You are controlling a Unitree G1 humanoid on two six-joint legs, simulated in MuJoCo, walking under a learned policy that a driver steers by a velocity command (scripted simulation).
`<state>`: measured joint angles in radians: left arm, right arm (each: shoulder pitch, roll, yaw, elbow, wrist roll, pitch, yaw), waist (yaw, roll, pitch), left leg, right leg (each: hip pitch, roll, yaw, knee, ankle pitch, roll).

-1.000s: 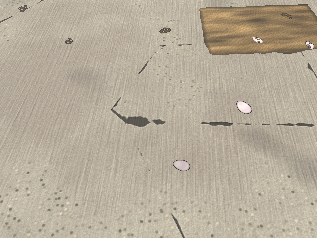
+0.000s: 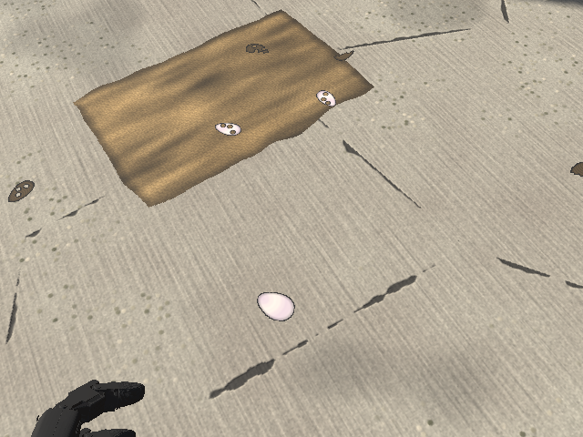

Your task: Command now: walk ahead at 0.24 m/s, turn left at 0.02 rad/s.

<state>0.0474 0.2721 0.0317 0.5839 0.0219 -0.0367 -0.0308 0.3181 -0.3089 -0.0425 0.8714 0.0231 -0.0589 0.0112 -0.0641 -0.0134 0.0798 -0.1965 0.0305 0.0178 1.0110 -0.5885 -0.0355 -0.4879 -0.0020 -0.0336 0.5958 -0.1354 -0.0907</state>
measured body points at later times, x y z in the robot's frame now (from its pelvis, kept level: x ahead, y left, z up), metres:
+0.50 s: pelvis +0.10 +0.04 +0.01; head +0.14 +0.08 +0.46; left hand +0.19 +0.35 -0.11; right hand +0.31 -0.21 -0.08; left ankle +0.11 +0.14 -0.72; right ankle +0.08 -0.10 -0.67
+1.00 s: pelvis +0.14 +0.01 +0.02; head +0.18 +0.01 +0.47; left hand +0.10 +0.33 -0.08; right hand +0.44 -0.15 -0.08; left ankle +0.07 +0.12 -0.67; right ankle +0.20 -0.09 -0.72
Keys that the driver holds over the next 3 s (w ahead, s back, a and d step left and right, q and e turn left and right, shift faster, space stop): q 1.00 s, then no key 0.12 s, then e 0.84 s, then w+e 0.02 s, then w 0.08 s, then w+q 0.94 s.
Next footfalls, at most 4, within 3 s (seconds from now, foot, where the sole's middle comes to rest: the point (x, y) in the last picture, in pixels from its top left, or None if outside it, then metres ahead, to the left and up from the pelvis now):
0.42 left None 0.15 0.15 -0.76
0.90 right None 0.24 -0.06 -0.76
1.26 left None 0.08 0.16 -0.76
1.62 right None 0.20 -0.06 -0.76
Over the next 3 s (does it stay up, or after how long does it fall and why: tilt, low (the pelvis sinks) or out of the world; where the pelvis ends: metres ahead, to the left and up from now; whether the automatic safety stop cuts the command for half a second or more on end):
stays up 0.53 0.13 0.01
